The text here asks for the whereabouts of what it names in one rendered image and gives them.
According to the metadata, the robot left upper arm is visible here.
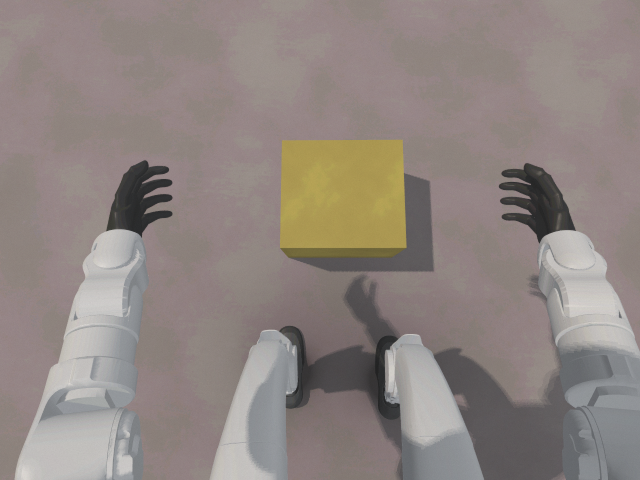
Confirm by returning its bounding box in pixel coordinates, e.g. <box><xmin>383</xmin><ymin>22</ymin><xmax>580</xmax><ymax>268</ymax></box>
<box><xmin>21</xmin><ymin>407</ymin><xmax>144</xmax><ymax>480</ymax></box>

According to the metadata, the left robot hand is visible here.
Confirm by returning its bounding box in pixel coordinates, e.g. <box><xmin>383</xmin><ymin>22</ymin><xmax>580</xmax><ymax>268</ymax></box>
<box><xmin>106</xmin><ymin>160</ymin><xmax>172</xmax><ymax>238</ymax></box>

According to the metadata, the left robot foot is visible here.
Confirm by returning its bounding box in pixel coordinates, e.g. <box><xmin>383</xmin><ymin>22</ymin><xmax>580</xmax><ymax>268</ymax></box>
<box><xmin>279</xmin><ymin>326</ymin><xmax>304</xmax><ymax>409</ymax></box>

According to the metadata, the right robot shin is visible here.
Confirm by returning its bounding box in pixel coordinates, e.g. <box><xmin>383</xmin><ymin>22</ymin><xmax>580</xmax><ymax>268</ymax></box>
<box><xmin>384</xmin><ymin>334</ymin><xmax>434</xmax><ymax>404</ymax></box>

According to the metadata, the robot right forearm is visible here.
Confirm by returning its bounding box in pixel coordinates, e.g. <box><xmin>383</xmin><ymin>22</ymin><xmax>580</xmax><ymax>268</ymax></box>
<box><xmin>537</xmin><ymin>230</ymin><xmax>640</xmax><ymax>411</ymax></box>

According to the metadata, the robot left forearm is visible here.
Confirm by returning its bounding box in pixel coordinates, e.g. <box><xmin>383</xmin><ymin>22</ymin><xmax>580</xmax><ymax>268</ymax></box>
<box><xmin>15</xmin><ymin>229</ymin><xmax>149</xmax><ymax>480</ymax></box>

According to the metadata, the right robot hand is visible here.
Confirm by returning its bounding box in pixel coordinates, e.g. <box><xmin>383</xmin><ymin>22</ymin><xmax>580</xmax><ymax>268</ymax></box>
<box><xmin>499</xmin><ymin>163</ymin><xmax>576</xmax><ymax>244</ymax></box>

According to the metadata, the robot right upper arm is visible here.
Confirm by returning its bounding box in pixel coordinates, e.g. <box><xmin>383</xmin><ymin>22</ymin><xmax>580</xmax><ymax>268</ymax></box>
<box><xmin>562</xmin><ymin>406</ymin><xmax>640</xmax><ymax>480</ymax></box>

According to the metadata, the carton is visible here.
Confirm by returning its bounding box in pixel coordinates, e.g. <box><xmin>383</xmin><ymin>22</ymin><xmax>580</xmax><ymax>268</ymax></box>
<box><xmin>280</xmin><ymin>140</ymin><xmax>407</xmax><ymax>258</ymax></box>

